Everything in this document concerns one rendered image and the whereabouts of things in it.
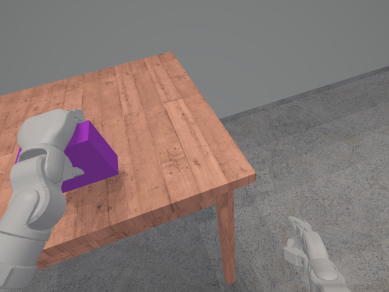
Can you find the left robot forearm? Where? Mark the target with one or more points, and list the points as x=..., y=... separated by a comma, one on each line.
x=36, y=206

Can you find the robot left hand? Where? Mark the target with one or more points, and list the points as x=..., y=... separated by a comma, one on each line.
x=54, y=128

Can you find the robot right hand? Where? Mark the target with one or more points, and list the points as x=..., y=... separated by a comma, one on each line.
x=300, y=252

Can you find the table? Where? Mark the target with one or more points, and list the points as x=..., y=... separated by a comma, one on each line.
x=175, y=157

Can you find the sponge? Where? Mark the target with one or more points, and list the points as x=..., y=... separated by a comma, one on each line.
x=88, y=151

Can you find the right robot forearm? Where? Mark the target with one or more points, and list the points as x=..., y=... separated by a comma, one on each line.
x=325, y=277

